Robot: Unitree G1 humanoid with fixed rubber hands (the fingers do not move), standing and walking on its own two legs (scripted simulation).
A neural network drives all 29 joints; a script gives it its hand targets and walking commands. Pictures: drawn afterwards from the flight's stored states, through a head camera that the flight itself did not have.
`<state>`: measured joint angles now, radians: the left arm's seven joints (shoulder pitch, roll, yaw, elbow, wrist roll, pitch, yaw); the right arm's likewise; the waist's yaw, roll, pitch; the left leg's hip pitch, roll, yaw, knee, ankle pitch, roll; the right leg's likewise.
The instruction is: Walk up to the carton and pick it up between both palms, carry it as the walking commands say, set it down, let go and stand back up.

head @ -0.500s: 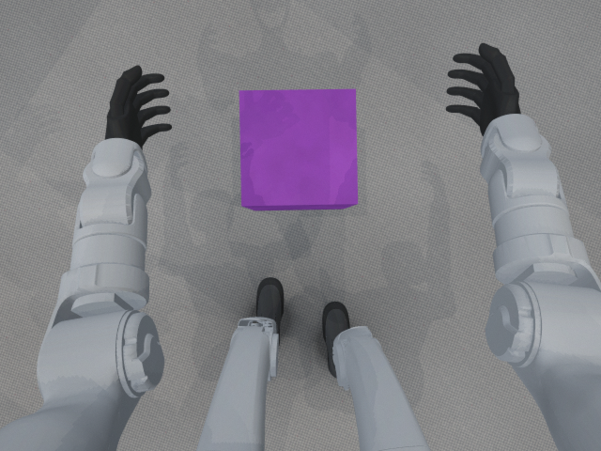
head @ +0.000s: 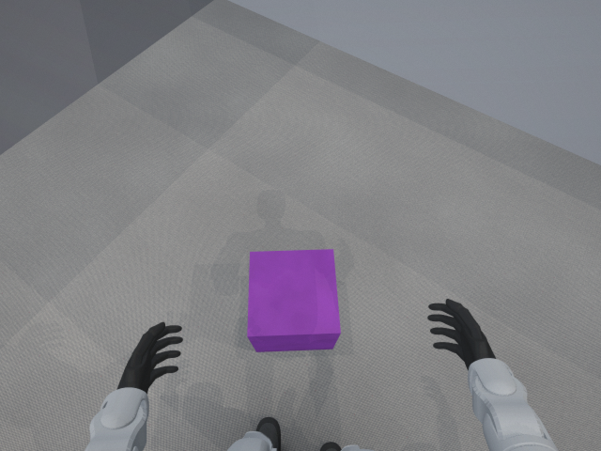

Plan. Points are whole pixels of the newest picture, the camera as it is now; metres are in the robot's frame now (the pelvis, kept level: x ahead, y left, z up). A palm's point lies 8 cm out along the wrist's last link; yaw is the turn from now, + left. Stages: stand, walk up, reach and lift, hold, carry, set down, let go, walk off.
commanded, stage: let go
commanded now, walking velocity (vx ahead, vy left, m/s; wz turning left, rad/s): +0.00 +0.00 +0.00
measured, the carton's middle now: (293, 302) +0.49 +0.02 -0.64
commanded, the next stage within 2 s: stand in 0.70 s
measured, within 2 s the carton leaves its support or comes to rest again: neither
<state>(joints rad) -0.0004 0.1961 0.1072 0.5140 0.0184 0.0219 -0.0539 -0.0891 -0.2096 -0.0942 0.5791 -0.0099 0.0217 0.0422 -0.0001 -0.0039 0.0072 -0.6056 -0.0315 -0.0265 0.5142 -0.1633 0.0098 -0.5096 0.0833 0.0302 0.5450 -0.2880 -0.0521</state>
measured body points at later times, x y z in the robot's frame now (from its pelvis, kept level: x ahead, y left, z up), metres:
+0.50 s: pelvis +0.03 +0.02 +0.01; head +0.03 +0.02 +0.46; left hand +0.21 +0.25 -0.06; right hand +0.20 -0.22 -0.06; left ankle +0.04 +0.11 -0.73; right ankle -0.03 -0.08 -0.73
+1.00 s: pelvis +0.04 +0.02 +0.01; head +0.05 +0.03 +0.46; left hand +0.19 +0.31 -0.09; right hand +0.18 -0.29 -0.07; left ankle +0.04 +0.11 -0.73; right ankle -0.03 -0.08 -0.73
